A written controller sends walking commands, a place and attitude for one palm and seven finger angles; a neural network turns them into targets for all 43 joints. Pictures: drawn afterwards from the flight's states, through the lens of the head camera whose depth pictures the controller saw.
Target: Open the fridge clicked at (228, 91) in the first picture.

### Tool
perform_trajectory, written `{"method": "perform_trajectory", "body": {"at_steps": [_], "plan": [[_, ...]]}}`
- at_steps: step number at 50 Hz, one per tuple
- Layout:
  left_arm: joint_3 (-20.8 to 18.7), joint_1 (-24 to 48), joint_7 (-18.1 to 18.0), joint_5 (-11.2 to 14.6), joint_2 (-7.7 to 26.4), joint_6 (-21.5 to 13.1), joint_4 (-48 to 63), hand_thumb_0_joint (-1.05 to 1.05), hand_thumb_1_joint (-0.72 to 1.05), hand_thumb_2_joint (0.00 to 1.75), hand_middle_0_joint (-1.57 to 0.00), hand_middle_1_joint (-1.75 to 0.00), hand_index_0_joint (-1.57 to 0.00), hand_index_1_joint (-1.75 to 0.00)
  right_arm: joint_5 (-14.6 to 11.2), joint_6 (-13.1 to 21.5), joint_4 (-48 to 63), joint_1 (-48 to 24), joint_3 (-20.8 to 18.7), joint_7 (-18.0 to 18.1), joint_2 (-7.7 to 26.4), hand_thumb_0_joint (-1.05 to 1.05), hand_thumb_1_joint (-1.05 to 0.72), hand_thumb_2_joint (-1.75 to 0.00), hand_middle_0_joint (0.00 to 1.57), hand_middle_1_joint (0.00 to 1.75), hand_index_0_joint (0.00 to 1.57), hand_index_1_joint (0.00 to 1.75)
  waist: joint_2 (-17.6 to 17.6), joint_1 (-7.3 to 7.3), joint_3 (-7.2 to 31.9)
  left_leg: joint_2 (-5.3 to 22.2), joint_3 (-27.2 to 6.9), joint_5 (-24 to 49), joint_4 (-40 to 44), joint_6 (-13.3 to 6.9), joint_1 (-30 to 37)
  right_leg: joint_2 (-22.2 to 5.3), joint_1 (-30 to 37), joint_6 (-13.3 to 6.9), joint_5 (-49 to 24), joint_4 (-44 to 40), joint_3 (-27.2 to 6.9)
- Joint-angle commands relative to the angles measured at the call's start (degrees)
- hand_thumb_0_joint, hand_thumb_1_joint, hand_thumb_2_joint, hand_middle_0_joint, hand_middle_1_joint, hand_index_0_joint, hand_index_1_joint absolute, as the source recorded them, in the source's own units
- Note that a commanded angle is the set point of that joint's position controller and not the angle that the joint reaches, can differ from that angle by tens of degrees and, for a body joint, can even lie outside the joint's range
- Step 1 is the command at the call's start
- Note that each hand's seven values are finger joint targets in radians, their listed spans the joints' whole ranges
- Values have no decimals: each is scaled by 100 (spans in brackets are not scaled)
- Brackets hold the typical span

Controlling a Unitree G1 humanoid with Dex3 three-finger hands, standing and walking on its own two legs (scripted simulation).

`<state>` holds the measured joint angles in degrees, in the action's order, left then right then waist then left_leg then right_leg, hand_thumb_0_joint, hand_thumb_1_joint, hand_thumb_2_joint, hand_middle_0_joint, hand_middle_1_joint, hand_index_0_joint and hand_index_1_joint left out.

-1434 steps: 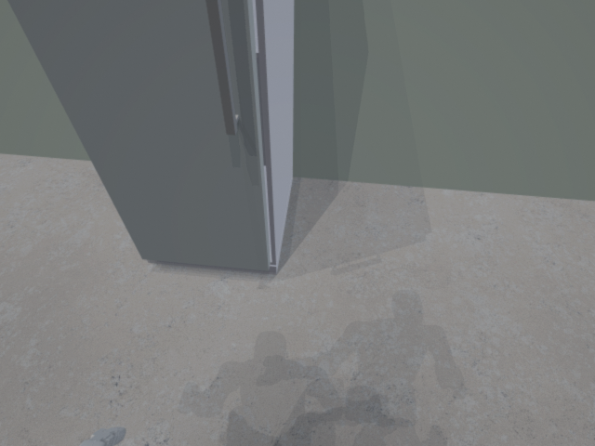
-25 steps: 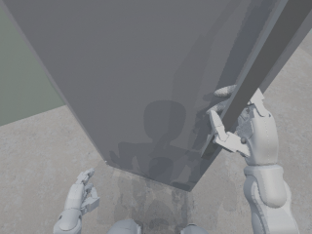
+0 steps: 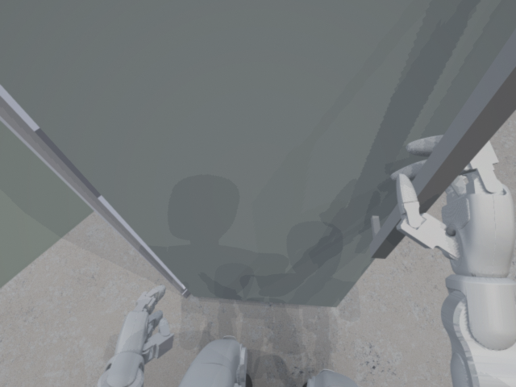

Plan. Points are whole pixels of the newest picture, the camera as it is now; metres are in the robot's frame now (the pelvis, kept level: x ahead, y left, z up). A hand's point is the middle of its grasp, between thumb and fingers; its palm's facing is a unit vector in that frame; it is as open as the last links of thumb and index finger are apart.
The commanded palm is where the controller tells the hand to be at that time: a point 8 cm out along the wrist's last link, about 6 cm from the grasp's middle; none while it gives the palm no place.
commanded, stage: walk backward, drawing the door open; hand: right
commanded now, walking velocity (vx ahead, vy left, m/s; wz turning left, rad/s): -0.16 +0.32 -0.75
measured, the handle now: (447, 134) +0.34 -0.15 +0.24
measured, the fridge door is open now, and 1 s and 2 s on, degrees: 55 63 60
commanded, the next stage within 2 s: stop walking and hold the door back in 0.14 s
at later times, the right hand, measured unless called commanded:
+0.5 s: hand (397, 265) +0.23 -0.11 +0.18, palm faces +0.49 +0.85 -0.19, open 5.9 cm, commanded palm +0.20 -0.15 +0.18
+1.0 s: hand (401, 246) +0.25 -0.11 +0.18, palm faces +0.46 +0.87 -0.19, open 5.6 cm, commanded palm +0.21 -0.15 +0.18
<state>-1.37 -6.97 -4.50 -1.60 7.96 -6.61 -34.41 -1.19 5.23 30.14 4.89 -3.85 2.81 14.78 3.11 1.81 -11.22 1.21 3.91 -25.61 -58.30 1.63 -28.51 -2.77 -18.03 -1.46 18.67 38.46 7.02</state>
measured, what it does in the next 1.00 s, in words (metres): steps to the left, turning right: left foot, then right foot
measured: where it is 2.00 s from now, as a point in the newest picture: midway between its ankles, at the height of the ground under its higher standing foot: outside the picture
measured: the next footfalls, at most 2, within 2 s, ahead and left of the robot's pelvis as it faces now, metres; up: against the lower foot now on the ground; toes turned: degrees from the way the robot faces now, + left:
left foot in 0.22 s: +0.08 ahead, +0.28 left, +0.00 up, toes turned -7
right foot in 0.60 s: -0.06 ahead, +0.05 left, +0.00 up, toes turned -23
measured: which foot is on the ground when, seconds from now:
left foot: up 0.00-0.20, down 0.22-0.60, up 0.62-0.96, down 0.98-1.00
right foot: down 0.00-0.22, up 0.24-0.58, down 0.60-1.00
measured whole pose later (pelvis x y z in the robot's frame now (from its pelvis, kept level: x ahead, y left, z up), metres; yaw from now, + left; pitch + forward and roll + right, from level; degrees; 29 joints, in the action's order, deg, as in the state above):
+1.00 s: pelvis -0.10 +0.19 +0.01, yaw -18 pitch +0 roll +1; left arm 4.1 -13.4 -4.4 1.4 9.3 -3.5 -41.4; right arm -3.7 5.4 -25.7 -35.8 -5.4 4.5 18.2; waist -1.7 -1.1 -6.1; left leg 0.7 2.9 -13.3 -27.9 0.0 -13.2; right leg -1.5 -17.6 -2.3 15.9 33.7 5.1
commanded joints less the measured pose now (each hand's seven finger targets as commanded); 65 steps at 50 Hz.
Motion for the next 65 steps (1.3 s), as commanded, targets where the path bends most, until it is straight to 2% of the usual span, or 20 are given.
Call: {"method": "perform_trajectory", "body": {"at_steps": [1,4,8,11,13,17,24,28,31,32,35,46,51,53,58,60,61,62,63,65], "plan": [[-322,293,25,-11,996,-311,582,0,90,90,-20,-30,-20,-30,135,676,1871,-1152,-567,-6,610,0,-90,-90,45,140,45,140,-1701,-95,2109,256,-825,439,-399,118,-926,-2125,2057,-770,-3635,-1614,-2414],[-301,144,51,73,926,-323,585,0,90,90,-20,-30,-20,-30,9,514,1444,-1006,-570,34,426,0,-90,-90,45,140,45,140,-1856,-148,2354,58,-453,732,1083,144,699,-1521,1181,-319,-2720,-1694,-1480],[-221,293,57,204,912,-330,748,0,90,90,-20,-30,-20,-30,-131,466,1189,-899,-866,133,616,0,-90,-90,45,140,45,140,-1900,-182,2099,-238,24,789,2863,271,2133,-1257,78,-290,-967,-1531,-1647],[-99,326,50,257,524,-204,804,0,90,90,-20,-30,-20,-30,-76,358,1371,-830,-1572,321,1557,0,-90,-90,45,140,45,140,1061,-242,2216,1605,-1390,2098,4233,-586,2095,434,-1020,358,1593,1973,-352],[-160,260,-22,182,664,-174,569,0,90,90,-20,-30,-20,-30,-92,264,524,-728,-1694,453,1498,0,-90,-90,45,140,45,140,1395,-233,2510,2264,-1801,3369,3753,-1200,2354,184,-1753,374,1883,3936,-731],[3,479,-184,171,754,-68,528,0,90,90,-20,-30,-20,-30,-100,363,-716,-2112,-1616,625,1414,0,-90,-90,45,140,45,140,633,-191,2366,2017,-849,5672,3188,-874,2890,173,-1521,423,1139,3160,-694],[58,423,-85,209,1016,164,596,0,90,90,-20,-30,-20,-30,-85,548,-1930,-4191,-1016,554,1289,0,-90,-90,45,140,45,140,1028,-368,2424,2334,-1254,3396,3764,-893,2536,265,-402,194,999,631,-513],[47,263,36,224,1060,336,558,0,90,90,-20,-30,-20,-30,-95,612,-2351,-4915,-792,490,1178,0,-90,-90,45,140,45,140,216,-195,2683,1750,-832,2235,3299,-552,2261,383,755,61,-159,-1577,-213],[-3,281,66,230,1285,290,684,0,90,90,-20,-30,-20,-30,-194,776,-2505,-5661,-239,407,672,0,-90,-90,45,140,45,140,-2638,-137,2358,150,287,-567,987,9,102,-1794,1543,-883,-388,-2624,-2762],[78,239,33,259,1099,232,592,0,90,90,-20,-30,-20,-30,5,775,-2684,-6334,-461,471,1138,0,-90,-90,45,140,45,140,-2339,-26,2215,149,-177,-509,100,-101,-375,-1937,1531,-1070,-512,-2591,-3225],[-61,-39,-8,337,1229,166,426,0,90,90,-20,-30,-20,-30,-62,597,-3302,-6055,-393,353,940,0,-90,-90,45,140,45,140,-709,-119,2275,164,-315,227,278,-33,-454,-1508,1965,-1081,-1846,-1881,-2156],[112,-151,-125,297,1273,-16,118,0,90,90,-20,-30,-20,-30,-175,481,-4095,-6861,-351,202,1135,0,-90,-90,45,140,45,140,-1114,-160,2892,-130,50,881,3120,-111,1586,-1155,1676,-604,-1909,-1254,-1436],[-12,-312,-154,365,1192,86,103,0,90,90,-20,-30,-20,-30,-177,435,-4849,-6225,-878,293,1728,0,-90,-90,45,140,45,140,1162,-177,2667,1691,-2179,2327,3744,-1050,3362,121,-988,218,933,489,-554],[0,-123,-178,351,1235,76,88,0,90,90,-20,-30,-20,-30,-153,446,-4845,-6521,-1073,302,1796,0,-90,-90,45,140,45,140,1180,-308,2463,1885,-2089,3717,3589,-1204,3523,18,-1276,205,1056,1054,-832],[16,-183,-233,276,1233,177,50,0,90,90,-20,-30,-20,-30,-117,611,-4925,-6478,-1096,268,1687,0,-90,-90,45,140,45,140,433,-165,2639,1247,-821,3628,3078,-623,2643,175,524,230,-817,-1081,-252],[-96,-99,-179,298,1394,170,148,0,90,90,-20,-30,-20,-30,-174,714,-4716,-6421,-823,221,1289,0,-90,-90,45,140,45,140,-321,-190,2673,594,-406,2392,2736,-245,1857,-480,1263,12,-2067,-1382,-793],[260,-416,-128,565,847,117,447,0,90,90,-20,-30,-20,-30,307,798,-4664,-9799,-2296,404,3814,0,-90,-90,45,140,45,140,-1342,-341,2061,172,-514,83,2640,-72,1595,-258,890,-70,282,-1897,-856],[-191,-808,31,188,1155,-86,-157,0,90,90,-20,-30,-20,-30,538,303,-6363,-8262,-1178,-56,2013,0,-78,-84,45,140,45,140,372,292,3047,-129,-6,1632,2854,-344,1109,79,836,101,-794,-1301,-455],[-328,-1090,108,257,1399,-125,93,0,90,90,-20,-30,-20,-30,162,395,-5922,-7617,-945,-76,1266,0,-66,-78,45,140,45,140,727,258,3047,-285,35,1868,2921,-288,1042,-5,807,96,-1459,-1210,-630],[-348,-953,283,170,1497,-216,30,0,90,90,-20,-30,-20,-30,176,601,-5878,-6975,-1255,-3,1618,0,-42,-67,45,140,45,140,-300,-19,2954,-326,-49,1661,2919,-329,852,13,1111,186,-1539,-1285,-744]]}}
